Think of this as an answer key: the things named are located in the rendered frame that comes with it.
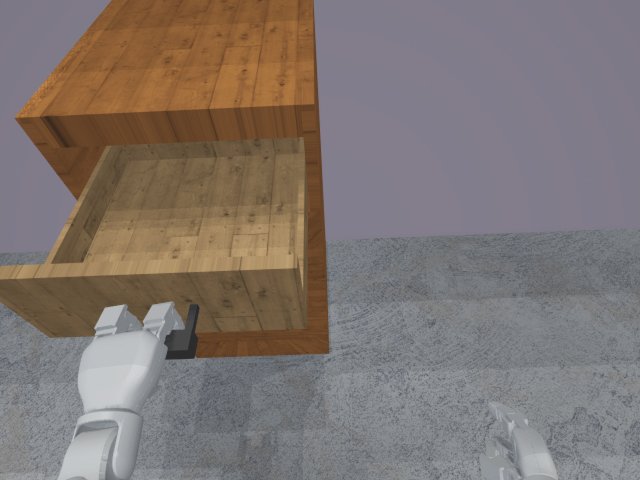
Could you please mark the drawer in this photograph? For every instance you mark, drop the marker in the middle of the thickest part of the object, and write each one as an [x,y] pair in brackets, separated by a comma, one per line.
[221,224]

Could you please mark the cabinet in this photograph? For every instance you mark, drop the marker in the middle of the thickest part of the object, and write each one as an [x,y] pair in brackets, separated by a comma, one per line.
[172,71]

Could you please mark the handle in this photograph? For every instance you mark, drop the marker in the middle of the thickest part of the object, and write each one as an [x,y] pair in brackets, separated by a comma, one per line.
[182,344]

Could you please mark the robot right hand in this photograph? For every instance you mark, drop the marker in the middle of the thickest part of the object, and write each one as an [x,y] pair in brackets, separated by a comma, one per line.
[527,455]

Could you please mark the robot left hand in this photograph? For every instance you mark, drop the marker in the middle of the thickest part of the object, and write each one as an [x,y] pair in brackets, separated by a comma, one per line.
[122,369]

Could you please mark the robot left forearm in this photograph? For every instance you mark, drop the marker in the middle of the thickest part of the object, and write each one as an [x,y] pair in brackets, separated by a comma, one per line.
[104,446]

